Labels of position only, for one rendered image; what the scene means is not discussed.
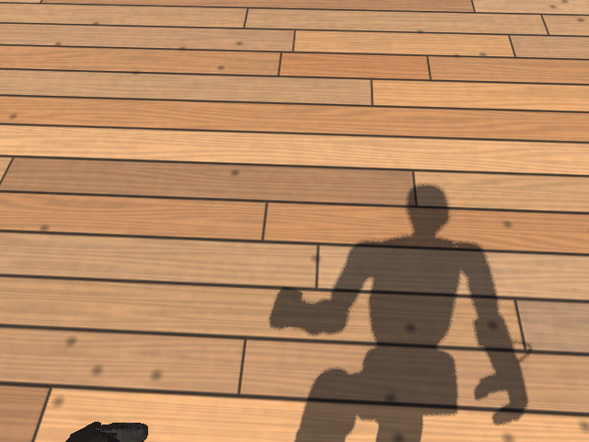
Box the left robot hand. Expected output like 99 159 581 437
65 422 148 442

